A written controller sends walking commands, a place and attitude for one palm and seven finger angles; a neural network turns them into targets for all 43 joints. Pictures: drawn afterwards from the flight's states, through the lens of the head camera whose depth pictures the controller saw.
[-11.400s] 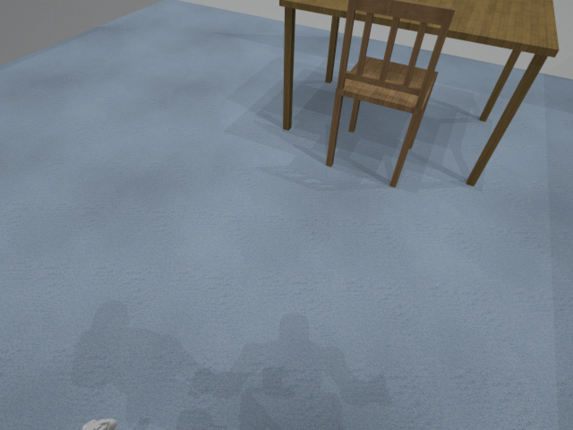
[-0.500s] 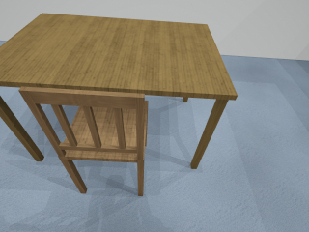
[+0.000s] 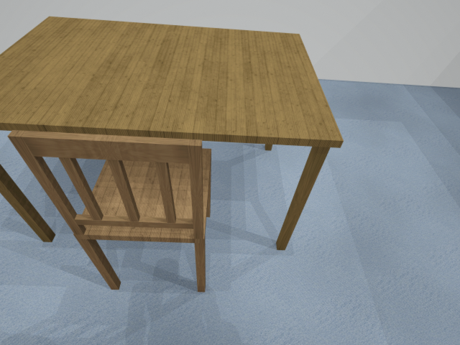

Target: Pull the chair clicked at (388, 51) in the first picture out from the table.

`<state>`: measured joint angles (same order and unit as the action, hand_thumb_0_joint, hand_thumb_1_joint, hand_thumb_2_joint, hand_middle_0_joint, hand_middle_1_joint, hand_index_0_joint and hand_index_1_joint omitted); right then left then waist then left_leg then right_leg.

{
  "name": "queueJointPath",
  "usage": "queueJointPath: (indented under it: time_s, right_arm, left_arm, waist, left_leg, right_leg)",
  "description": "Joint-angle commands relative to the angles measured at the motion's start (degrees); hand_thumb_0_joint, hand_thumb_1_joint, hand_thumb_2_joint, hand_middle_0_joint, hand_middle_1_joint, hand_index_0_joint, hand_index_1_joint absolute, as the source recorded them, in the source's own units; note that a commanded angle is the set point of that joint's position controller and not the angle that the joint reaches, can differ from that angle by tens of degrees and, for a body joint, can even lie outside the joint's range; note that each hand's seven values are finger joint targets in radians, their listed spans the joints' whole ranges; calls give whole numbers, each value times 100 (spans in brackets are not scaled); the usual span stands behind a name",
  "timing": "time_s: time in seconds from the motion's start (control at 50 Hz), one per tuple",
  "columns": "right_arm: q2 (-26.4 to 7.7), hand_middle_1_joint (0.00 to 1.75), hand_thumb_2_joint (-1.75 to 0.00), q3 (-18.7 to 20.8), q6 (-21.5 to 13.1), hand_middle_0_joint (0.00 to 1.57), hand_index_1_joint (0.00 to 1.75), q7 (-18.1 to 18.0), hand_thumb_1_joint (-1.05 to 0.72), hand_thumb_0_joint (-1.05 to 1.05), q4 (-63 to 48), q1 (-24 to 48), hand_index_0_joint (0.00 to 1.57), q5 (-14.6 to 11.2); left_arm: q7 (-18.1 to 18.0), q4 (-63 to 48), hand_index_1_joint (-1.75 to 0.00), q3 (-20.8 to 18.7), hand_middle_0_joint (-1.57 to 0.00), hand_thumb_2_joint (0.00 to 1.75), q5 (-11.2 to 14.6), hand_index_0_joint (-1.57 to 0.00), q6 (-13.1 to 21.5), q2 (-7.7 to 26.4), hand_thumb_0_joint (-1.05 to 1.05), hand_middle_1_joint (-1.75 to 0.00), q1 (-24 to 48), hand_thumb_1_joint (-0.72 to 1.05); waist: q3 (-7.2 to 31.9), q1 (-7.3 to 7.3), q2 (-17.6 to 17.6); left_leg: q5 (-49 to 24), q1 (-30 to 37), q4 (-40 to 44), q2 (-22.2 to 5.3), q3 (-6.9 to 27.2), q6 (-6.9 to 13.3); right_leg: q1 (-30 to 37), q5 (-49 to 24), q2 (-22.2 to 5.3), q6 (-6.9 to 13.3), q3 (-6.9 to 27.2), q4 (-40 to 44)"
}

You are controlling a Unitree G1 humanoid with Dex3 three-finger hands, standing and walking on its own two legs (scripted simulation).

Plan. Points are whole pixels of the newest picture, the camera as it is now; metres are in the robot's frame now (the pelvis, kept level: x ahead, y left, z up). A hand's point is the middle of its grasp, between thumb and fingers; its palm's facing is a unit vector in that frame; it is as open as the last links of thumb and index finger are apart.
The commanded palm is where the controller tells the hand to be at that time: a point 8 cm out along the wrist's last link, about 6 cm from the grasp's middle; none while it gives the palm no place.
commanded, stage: look again from close up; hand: left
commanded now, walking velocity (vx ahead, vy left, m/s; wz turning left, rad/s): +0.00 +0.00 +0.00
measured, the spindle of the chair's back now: (125, 192) +0.48 +0.29 -0.10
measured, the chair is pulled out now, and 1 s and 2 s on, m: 0.00 0.00 0.00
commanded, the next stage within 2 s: none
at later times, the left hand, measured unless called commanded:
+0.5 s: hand out of the picture -0.02 +0.16 -0.18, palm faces +0.03 -0.99 -0.15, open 7.4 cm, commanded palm none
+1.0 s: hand out of the picture -0.03 +0.15 -0.17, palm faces +0.03 -0.99 -0.14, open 7.4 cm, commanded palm none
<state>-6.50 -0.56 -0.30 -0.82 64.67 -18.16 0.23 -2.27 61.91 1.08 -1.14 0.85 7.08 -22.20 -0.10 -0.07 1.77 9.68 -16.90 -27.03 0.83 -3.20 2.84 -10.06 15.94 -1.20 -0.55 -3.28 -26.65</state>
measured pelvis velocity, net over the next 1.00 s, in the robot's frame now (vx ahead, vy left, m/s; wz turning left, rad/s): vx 0.01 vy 0.00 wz -0.01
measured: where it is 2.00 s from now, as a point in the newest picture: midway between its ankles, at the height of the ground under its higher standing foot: outside the picture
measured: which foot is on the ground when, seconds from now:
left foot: down 0.00-1.00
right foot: down 0.00-1.00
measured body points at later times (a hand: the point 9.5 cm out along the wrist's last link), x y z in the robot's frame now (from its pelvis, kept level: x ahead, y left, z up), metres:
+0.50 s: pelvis +0.01 +0.00 +0.00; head +0.01 +0.02 +0.45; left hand -0.02 +0.21 -0.16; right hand +0.00 -0.21 -0.15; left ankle +0.05 +0.09 -0.74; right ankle -0.02 -0.12 -0.74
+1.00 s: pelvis +0.01 +0.00 +0.00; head +0.01 +0.01 +0.45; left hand -0.03 +0.20 -0.16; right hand +0.00 -0.21 -0.16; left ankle +0.05 +0.09 -0.74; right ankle -0.02 -0.13 -0.74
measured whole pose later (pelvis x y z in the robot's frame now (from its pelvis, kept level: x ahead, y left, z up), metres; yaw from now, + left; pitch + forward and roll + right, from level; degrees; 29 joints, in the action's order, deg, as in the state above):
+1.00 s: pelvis +0.01 +0.00 +0.00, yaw -1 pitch -1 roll +0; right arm -7.2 -0.6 -0.7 -1.2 65.1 -17.8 0.2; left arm -2.1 63.0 0.8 -1.2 0.6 6.8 -22.2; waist -0.3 -0.4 1.1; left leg 9.3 -13.7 -23.8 1.5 -3.9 2.8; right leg -7.7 16.0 -1.8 -0.7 -2.5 -24.7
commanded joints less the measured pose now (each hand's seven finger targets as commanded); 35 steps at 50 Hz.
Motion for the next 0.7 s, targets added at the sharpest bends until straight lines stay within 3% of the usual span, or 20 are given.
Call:
queueJointPath:
  time_s: [0.0,0.08,0.26,0.3,0.68]
  right_arm:
    - [-552,30,-90,99,-119,20,30,-60,-90,0,-150,-297,20,11]
    - [-559,30,-90,102,-101,20,30,-63,-90,0,-144,-294,20,13]
    - [-623,30,-90,107,-115,20,30,-72,-90,0,-139,-270,20,23]
    - [-623,30,-90,113,-130,20,30,-74,-90,0,-144,-270,20,17]
    - [-637,30,-90,105,-106,20,30,-76,-90,0,-114,-249,20,8]
  left_arm:
    - [-40,-65,-30,-114,-20,90,22,-20,72,430,0,-30,-595,90]
    - [-36,-59,-30,-116,-20,90,15,-20,54,423,0,-30,-566,90]
    - [-29,-42,-30,-130,-20,90,20,-20,46,422,0,-30,-526,90]
    - [-31,-42,-30,-129,-20,90,12,-20,55,429,0,-30,-536,90]
    - [-22,31,-30,-117,-20,90,12,-20,50,436,0,-30,-578,90]
  waist:
    - [-402,-26,-200]
    - [-574,-28,-157]
    - [-449,-19,-248]
    - [-378,-21,-187]
    - [-543,-20,-108]
  left_leg:
    - [140,129,585,-597,703,-13]
    - [315,87,670,-608,742,-15]
    - [341,261,806,-654,793,0]
    - [72,331,754,-661,753,8]
    - [295,408,890,-642,740,-17]
  right_leg:
    - [-391,-225,-475,245,493,583]
    - [-458,-110,-452,238,470,617]
    - [-389,-188,-447,219,448,583]
    - [-326,-360,-462,212,442,577]
    - [-388,-198,-476,201,470,734]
